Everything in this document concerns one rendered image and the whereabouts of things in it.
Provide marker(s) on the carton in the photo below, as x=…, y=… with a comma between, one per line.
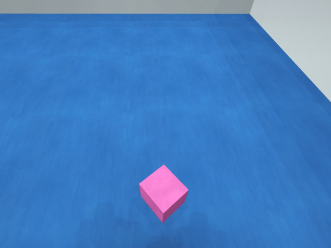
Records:
x=163, y=192

